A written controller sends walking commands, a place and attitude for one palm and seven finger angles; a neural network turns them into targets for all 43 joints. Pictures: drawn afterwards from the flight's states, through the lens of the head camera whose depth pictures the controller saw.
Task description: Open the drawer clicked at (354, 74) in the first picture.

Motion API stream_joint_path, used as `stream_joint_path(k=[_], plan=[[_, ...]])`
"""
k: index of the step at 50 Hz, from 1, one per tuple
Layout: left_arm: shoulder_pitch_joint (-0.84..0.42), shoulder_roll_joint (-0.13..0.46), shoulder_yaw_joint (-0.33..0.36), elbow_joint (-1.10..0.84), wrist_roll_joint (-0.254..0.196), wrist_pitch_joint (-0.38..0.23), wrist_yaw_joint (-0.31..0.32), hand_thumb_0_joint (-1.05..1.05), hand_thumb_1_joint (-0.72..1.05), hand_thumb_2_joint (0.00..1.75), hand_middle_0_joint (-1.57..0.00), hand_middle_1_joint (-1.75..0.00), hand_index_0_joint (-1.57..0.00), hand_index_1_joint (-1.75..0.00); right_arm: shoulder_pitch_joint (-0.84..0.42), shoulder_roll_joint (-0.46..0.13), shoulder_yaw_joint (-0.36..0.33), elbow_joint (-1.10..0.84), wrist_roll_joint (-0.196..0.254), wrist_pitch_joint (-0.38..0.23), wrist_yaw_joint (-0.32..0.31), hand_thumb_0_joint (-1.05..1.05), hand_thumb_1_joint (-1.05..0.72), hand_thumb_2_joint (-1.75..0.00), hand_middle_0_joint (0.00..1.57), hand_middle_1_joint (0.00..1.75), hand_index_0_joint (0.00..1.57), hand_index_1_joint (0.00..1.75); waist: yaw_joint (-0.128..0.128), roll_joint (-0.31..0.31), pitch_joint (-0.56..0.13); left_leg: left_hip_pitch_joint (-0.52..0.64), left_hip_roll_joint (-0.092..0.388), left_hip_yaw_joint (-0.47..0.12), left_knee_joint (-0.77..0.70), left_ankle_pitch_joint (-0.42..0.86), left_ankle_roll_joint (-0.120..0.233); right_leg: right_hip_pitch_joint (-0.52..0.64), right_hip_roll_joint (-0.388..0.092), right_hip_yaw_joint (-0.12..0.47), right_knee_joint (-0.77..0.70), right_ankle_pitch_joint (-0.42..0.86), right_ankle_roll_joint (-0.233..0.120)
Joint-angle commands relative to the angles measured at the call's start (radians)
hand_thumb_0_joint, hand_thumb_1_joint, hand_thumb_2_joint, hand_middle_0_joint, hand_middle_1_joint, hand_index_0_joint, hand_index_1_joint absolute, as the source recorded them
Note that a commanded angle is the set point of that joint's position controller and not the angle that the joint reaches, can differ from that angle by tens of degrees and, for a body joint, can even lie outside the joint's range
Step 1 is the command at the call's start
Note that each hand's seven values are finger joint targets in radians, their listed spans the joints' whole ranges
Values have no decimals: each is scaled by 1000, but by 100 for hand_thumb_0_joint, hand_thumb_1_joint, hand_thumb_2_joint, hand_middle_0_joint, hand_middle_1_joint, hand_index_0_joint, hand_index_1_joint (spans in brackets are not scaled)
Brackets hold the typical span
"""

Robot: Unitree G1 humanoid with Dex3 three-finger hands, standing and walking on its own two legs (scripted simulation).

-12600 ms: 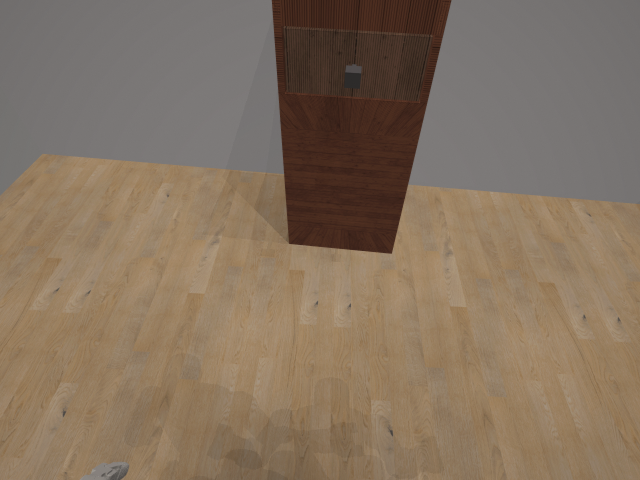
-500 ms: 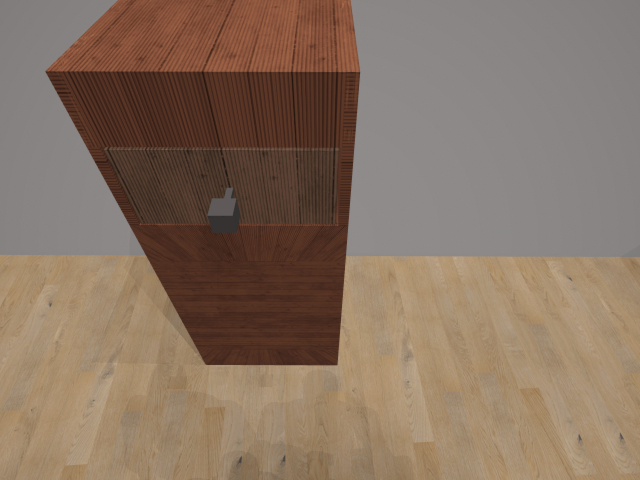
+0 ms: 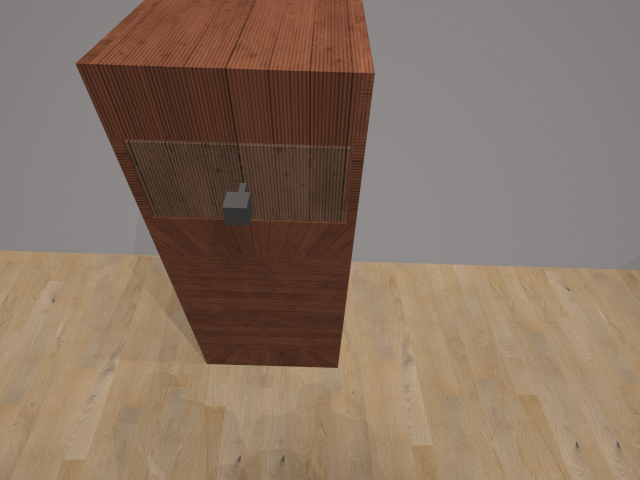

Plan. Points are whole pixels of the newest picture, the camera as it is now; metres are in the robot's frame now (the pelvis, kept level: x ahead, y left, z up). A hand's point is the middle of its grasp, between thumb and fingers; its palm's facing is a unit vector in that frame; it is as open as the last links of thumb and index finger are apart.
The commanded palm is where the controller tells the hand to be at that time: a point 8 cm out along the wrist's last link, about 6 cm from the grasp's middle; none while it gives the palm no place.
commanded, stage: look again from close up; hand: left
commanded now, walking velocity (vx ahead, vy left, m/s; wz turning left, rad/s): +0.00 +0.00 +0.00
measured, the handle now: (240, 200) +0.57 +0.17 +0.01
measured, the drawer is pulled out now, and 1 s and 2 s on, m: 0.00 0.00 0.00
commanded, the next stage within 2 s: shuffle to correct the standing spot in 0.24 s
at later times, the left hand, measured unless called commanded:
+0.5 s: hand out of the picture -0.02 +0.15 -0.17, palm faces +0.01 -0.99 -0.13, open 7.4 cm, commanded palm none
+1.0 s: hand out of the picture +0.02 +0.12 -0.18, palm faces +0.03 -0.99 -0.13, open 7.4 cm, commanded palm none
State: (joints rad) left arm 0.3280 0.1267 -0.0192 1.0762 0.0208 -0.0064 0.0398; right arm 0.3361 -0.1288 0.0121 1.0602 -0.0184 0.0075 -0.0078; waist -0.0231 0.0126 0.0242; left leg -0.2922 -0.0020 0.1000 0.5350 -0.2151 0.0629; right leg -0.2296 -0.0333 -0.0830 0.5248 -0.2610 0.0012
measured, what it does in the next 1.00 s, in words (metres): stands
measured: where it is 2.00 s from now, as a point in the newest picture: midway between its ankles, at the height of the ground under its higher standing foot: outside the picture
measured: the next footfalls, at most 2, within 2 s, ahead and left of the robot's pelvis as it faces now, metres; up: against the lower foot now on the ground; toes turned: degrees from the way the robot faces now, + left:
none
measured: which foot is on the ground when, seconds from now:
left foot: down 0.00-1.00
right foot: down 0.00-1.00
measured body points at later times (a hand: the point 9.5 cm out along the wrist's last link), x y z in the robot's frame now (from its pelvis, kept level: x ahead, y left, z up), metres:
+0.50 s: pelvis +0.00 +0.00 +0.00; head -0.01 +0.01 +0.45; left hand -0.02 +0.20 -0.16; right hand +0.00 -0.23 -0.15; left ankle +0.05 +0.08 -0.73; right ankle +0.01 -0.13 -0.73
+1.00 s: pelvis +0.04 -0.02 +0.00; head +0.05 -0.01 +0.45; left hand +0.02 +0.17 -0.16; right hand +0.04 -0.25 -0.15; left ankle +0.05 +0.08 -0.73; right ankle +0.02 -0.13 -0.73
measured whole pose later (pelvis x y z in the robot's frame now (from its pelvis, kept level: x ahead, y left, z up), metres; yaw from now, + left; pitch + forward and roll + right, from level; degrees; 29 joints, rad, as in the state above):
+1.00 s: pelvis +0.04 -0.02 +0.00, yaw -1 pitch -1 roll +0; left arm 0.34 0.10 0.00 1.06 0.03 -0.01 0.05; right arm 0.27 -0.13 0.00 1.11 0.00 -0.01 -0.04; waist 0.01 -0.04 0.04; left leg -0.23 0.01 0.09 0.49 -0.24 0.03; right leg -0.18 -0.01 -0.08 0.49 -0.29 -0.02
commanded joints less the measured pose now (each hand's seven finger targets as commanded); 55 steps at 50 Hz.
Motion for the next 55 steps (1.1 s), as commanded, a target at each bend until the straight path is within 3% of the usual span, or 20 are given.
stream_joint_path(k=[1,6,17,21,23,27,31,34,36,37,39,40,41,43,46,50,53,54,55], plan=[[84,81,25,-59,-1,-6,4,0,90,90,-20,-30,-20,-30,27,-129,-25,-70,-6,-19,-10,0,-90,-90,20,30,20,30,22,26,72,-122,130,-210,-245,-281,-7,-19,-41,65,-67,-73,-46],[94,77,26,-67,1,-10,2,0,90,90,-20,-30,-20,-30,25,-130,-28,-65,-5,-24,-8,0,-90,-90,20,30,20,30,23,-29,57,-85,128,-202,-247,-239,-5,-24,-53,78,-91,-40,-41],[97,91,26,-62,0,-17,-1,0,90,90,-20,-30,-20,-30,16,-128,-22,-40,0,-30,-8,0,-90,-90,20,30,20,30,16,-10,45,-27,119,-169,-237,-168,-19,-32,-70,104,-153,-16,-36],[120,78,26,-46,8,-11,-10,0,90,90,-20,-30,-20,-30,20,-149,-31,-23,-5,-26,-11,0,-90,-90,20,30,20,30,17,24,44,-31,154,-202,-283,-353,-5,-50,-39,58,-111,-138,-34],[132,70,31,-49,14,-3,-18,0,90,90,-20,-30,-20,-30,11,-166,-43,-28,-7,-21,-14,0,-90,-90,20,30,20,30,23,54,82,-83,183,-239,-325,-450,14,-55,-13,30,-64,-148,-36],[165,49,38,-49,15,-3,-29,0,90,90,-20,-30,-20,-30,6,-169,-55,-36,-8,-25,-19,0,-90,-90,20,30,20,30,34,47,75,-86,205,-246,-310,-434,37,-45,-5,23,-47,-106,-45],[186,65,46,-46,12,-13,-29,0,90,90,-20,-30,-20,-30,1,-128,-53,-41,-7,-31,-16,0,-90,-90,20,30,20,30,37,-22,87,-106,138,-163,-195,-360,15,-50,-51,122,-149,-201,-69],[191,95,55,-38,5,-22,-23,0,90,90,-20,-30,-20,-30,14,-73,-37,-41,-5,-39,-11,0,-90,-90,20,30,20,30,28,-138,90,-122,52,-44,-13,-198,-11,-33,-130,249,-252,-265,-114],[191,96,58,-31,-1,-29,-12,0,90,90,-20,-30,-20,-30,17,-40,-23,-34,-3,-45,-9,0,-90,-90,20,30,20,30,21,-149,75,-106,34,-12,57,-94,-23,-10,-180,286,-279,-144,-137],[173,91,54,-30,-3,-34,-10,0,90,90,-20,-30,-20,-30,23,-32,-16,-25,-2,-49,-11,0,-90,-90,20,30,20,30,13,-123,62,-63,42,-21,28,-49,-30,-8,-179,255,-253,2,-134],[148,67,43,-21,-3,-40,-7,0,90,90,-20,-30,-20,-30,51,-37,-6,8,4,-57,-17,0,-90,-90,20,30,20,30,5,-63,28,47,75,-64,-77,128,-36,-2,-114,154,-161,235,-91],[156,56,39,-19,-2,-39,-4,0,90,90,-20,-30,-20,-30,55,-49,-8,25,7,-62,-21,0,-90,-90,20,30,20,30,18,2,21,73,104,-85,-89,241,-31,11,-82,116,-124,302,-64],[165,50,34,-9,-6,-39,0,0,90,90,-20,-30,-20,-30,44,-56,-6,34,11,-64,-28,0,-90,-90,20,30,20,30,29,43,21,78,118,-97,-84,351,-24,34,-82,103,-119,361,-44],[164,63,32,-3,-9,-35,7,0,90,90,-20,-30,-20,-30,31,-61,-8,35,15,-56,-37,0,-90,-90,20,30,20,30,31,26,2,98,126,-103,-85,436,-25,68,-92,102,-113,430,-35],[137,86,44,-33,-6,-19,17,0,90,90,-20,-30,-20,-30,22,-80,-22,18,17,-38,-38,0,-90,-90,20,30,20,30,30,9,5,98,130,-104,-80,464,-23,65,-100,104,-76,441,-35],[100,92,54,-69,-4,-6,18,0,90,90,-20,-30,-20,-30,2,-98,-37,-7,13,-24,-34,0,-90,-90,20,30,20,30,30,-7,-28,103,143,-113,-82,427,-11,48,-87,96,-44,338,-35],[87,79,53,-77,-4,0,12,0,90,90,-20,-30,-20,-30,-25,-102,-38,-18,9,-24,-30,0,-90,-90,20,30,20,30,36,4,-21,65,145,-130,-119,278,-3,40,-73,98,-68,210,-33],[122,123,43,-44,4,-9,44,0,90,90,-20,-30,-20,-30,-112,-151,-44,-87,22,-31,-26,0,-90,-90,20,30,20,30,52,42,-5,104,162,-96,60,375,-33,-27,-117,159,-120,432,-30],[84,160,46,-59,1,-25,40,0,90,90,-20,-30,-20,-30,-97,-135,-35,-113,18,-24,-19,0,-90,-90,20,30,20,30,10,41,-46,96,130,-77,60,302,-53,27,-157,169,-88,553,-50]])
